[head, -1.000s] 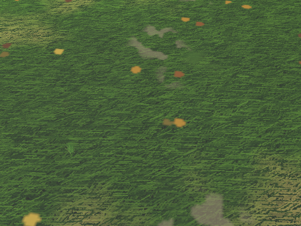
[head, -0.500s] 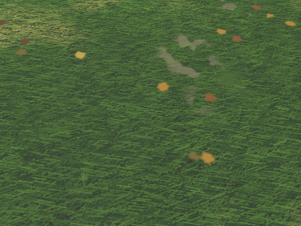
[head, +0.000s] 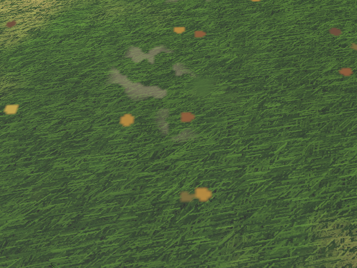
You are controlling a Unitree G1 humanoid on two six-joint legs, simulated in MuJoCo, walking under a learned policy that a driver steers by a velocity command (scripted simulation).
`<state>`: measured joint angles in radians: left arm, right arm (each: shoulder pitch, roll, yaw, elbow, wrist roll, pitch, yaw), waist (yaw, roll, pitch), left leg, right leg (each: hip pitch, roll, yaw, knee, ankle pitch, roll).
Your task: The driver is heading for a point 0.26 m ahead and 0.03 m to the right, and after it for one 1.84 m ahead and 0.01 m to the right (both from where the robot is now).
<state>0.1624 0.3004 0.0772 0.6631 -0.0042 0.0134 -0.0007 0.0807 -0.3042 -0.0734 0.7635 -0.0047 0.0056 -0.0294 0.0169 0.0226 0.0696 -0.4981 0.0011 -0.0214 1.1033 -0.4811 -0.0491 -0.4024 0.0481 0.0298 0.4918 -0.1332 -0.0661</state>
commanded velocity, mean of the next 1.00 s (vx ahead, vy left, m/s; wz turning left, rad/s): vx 0.08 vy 0.00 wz -0.43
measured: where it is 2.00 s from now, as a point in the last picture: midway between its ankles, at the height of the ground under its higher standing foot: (219, 214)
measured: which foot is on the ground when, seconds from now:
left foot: up 0.00-0.26, down 0.28-0.70, up 0.72-1.00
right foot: down 0.00-0.28, up 0.30-0.68, down 0.70-1.00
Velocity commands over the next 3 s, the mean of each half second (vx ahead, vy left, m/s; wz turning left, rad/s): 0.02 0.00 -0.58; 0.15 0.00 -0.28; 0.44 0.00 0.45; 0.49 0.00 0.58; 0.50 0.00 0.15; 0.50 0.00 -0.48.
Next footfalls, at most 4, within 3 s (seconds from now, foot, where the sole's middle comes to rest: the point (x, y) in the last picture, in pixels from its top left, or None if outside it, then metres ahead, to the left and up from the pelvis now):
0.28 left None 0.09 0.15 -0.77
0.70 right None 0.00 -0.10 -0.77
1.28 left None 0.37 0.03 -0.77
1.76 right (251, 206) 0.65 -0.20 -0.77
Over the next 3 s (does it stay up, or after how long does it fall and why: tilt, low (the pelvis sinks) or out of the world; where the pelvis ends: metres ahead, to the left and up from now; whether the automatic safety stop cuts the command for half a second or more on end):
stays up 1.15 0.02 0.00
